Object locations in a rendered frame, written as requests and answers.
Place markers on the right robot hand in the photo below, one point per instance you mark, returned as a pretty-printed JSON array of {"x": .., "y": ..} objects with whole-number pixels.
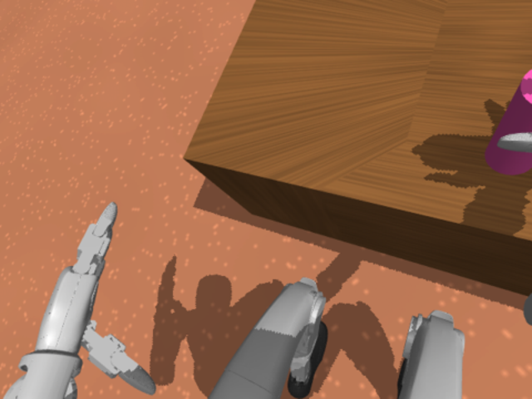
[{"x": 516, "y": 142}]

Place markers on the bottle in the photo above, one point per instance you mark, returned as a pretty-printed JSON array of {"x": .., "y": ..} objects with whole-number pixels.
[{"x": 517, "y": 119}]

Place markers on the left robot hand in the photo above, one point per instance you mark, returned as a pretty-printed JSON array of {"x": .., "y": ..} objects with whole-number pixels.
[{"x": 67, "y": 324}]

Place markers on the left robot foot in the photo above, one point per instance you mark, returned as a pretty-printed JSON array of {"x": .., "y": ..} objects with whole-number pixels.
[{"x": 301, "y": 389}]

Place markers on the left robot arm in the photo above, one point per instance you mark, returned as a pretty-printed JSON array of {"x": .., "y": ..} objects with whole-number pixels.
[{"x": 50, "y": 375}]

